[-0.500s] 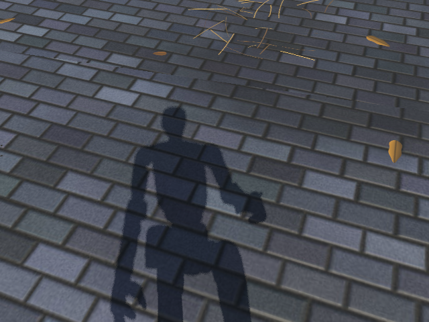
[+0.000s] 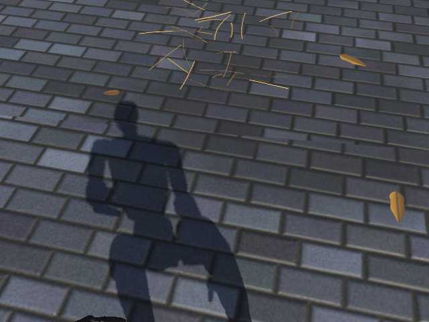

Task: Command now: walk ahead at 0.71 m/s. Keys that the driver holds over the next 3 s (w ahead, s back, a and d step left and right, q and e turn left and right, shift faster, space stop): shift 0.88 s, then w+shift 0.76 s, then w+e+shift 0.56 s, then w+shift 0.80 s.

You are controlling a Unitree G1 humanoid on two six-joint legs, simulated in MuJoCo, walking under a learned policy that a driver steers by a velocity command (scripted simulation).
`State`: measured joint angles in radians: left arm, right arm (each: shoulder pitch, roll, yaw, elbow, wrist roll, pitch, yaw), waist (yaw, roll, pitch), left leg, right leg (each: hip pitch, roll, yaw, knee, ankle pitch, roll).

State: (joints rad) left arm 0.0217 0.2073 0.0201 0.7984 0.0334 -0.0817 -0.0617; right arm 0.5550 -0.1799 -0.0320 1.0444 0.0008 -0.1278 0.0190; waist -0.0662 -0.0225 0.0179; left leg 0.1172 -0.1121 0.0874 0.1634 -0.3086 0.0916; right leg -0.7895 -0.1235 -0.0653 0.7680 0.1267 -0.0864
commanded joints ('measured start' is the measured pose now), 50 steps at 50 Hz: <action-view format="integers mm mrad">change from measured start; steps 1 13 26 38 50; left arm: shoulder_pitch -89 134 171 224 140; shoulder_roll -1 82 110 102 64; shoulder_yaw -19 6 1 8 12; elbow -58 75 171 231 197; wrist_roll -9 -15 -34 -28 -69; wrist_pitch -24 -50 7 51 -2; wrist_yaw -1 28 61 94 72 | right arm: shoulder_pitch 22 -147 -374 -393 -238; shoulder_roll -131 -102 -158 -136 -235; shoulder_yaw -6 -10 -25 -21 -68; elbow -38 -122 -156 -90 -28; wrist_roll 8 9 -24 1 28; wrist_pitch -22 54 110 84 49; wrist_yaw -17 -36 -61 -47 -39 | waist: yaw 23 38 44 86 20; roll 44 75 -24 65 203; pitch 152 -117 -66 -69 104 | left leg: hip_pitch -213 -565 -282 -336 -336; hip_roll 227 166 194 182 459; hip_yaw -54 -201 -152 -179 -690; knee -75 1140 286 290 -41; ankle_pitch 890 -130 319 335 -590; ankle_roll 27 -119 -66 -17 190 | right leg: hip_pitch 270 616 419 549 242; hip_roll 112 -138 14 99 84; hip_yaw -101 275 134 50 57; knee -204 -471 -432 -318 8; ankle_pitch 143 527 -319 -298 -569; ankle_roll -21 -236 -43 66 -18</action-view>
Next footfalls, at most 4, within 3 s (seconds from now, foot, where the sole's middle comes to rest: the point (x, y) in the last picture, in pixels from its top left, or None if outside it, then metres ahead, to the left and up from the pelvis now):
0.12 right None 0.36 -0.08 -0.77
0.52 left None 0.40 0.15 -0.77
1.18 right None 0.43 -0.11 -0.77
1.62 left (177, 220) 0.85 0.11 -0.77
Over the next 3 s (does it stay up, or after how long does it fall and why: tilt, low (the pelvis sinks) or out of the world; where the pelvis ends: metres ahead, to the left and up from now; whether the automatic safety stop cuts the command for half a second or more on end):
stays up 1.90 -0.31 -0.12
